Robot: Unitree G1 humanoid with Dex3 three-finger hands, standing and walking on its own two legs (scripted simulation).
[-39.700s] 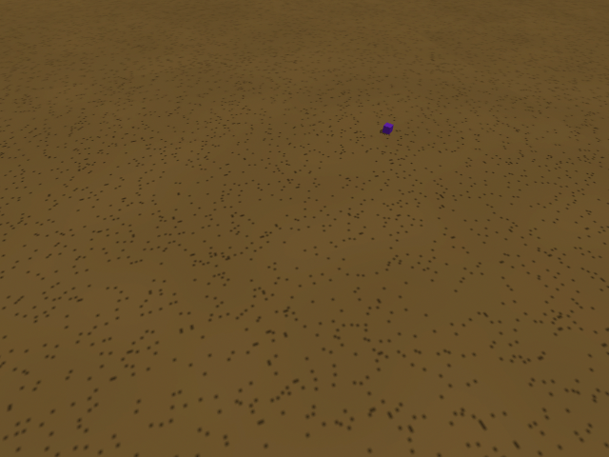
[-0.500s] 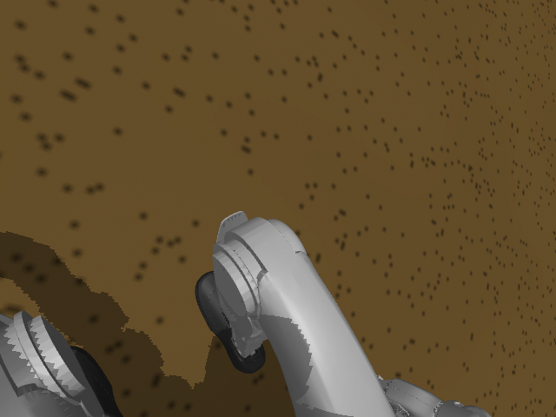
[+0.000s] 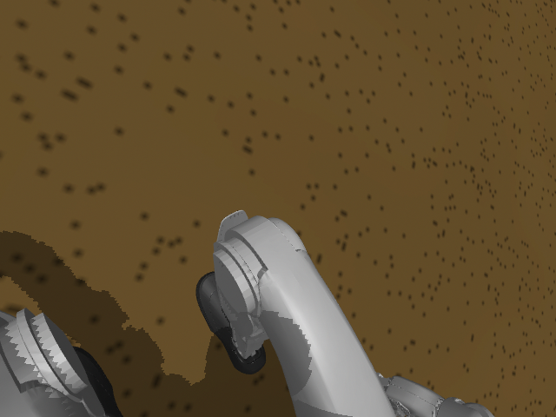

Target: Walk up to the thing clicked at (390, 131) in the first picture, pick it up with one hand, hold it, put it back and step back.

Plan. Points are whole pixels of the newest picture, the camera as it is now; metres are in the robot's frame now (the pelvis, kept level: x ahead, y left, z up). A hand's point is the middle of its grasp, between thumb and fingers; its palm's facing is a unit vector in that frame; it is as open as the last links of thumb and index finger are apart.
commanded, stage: settle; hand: left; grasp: from above
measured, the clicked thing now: out of the picture +0.43 +0.34 -0.29
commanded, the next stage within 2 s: lift in 0.82 s
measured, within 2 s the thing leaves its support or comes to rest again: leaves its support in 0.32 s
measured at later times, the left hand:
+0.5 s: hand out of the picture +0.44 +0.32 -0.22, palm faces +0.13 -0.48 -0.87, open 8.1 cm
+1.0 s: hand out of the picture +0.43 +0.34 -0.14, palm faces +0.07 -0.48 -0.88, open 7.5 cm
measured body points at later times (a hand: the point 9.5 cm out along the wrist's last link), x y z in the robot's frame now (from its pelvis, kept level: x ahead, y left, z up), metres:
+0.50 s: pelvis +0.00 +0.00 +0.00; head +0.29 +0.10 +0.33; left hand +0.43 +0.34 -0.17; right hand +0.02 -0.26 -0.06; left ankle +0.06 +0.14 -0.28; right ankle +0.11 -0.11 -0.28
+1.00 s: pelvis -0.01 -0.01 +0.03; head +0.25 +0.08 +0.38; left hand +0.43 +0.36 -0.08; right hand +0.01 -0.27 -0.06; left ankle +0.06 +0.14 -0.28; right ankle +0.11 -0.11 -0.28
